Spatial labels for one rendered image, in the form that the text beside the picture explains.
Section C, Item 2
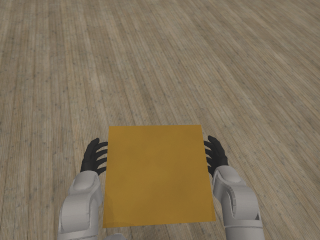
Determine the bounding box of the right robot hand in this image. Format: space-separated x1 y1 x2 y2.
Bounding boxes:
203 135 229 178

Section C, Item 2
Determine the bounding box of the carton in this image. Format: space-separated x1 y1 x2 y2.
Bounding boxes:
102 124 216 228

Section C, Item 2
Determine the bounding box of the robot left forearm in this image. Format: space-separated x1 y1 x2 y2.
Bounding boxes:
57 170 103 240

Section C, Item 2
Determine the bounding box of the robot right forearm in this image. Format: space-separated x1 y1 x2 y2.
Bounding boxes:
212 165 265 240

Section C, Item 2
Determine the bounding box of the left robot hand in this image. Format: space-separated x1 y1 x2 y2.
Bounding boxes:
80 138 108 176

